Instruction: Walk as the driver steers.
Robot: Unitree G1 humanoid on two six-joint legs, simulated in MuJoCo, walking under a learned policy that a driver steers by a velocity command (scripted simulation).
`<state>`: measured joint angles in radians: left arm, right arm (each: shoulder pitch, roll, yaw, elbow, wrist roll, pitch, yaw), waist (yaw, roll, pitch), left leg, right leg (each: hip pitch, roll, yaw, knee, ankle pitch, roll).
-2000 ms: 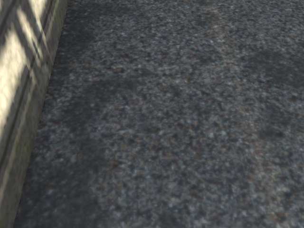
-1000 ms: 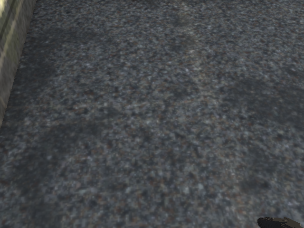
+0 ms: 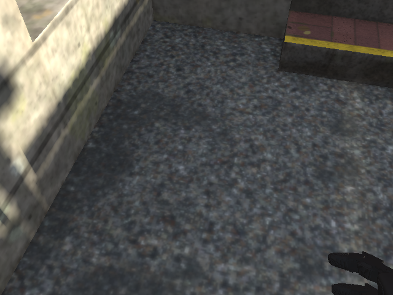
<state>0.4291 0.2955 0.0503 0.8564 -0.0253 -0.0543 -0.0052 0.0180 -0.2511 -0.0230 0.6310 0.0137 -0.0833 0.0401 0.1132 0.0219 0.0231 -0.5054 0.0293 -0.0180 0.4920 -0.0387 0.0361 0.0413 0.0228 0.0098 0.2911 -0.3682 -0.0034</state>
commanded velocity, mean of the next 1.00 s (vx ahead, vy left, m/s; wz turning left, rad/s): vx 0.31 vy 0.00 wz -0.49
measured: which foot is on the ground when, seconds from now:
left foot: up 0.00-0.00, down 0.02-0.54, up 0.56-1.00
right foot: down 0.00-0.04, up 0.06-0.52, down 0.54-1.00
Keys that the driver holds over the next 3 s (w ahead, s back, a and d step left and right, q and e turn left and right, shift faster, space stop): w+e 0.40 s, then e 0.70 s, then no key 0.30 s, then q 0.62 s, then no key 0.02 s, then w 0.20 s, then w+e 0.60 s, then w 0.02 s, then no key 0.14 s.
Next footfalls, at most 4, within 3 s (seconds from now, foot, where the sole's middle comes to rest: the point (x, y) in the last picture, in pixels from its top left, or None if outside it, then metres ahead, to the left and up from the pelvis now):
0.02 left None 0.18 0.12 -0.77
0.54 right None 0.42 -0.16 -0.77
1.02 left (217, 271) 0.54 0.02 -0.77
1.38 right None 0.35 -0.16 -0.77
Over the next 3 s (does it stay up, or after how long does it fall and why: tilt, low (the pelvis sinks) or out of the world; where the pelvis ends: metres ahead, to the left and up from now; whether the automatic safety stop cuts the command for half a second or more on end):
stays up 0.75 -0.23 -0.01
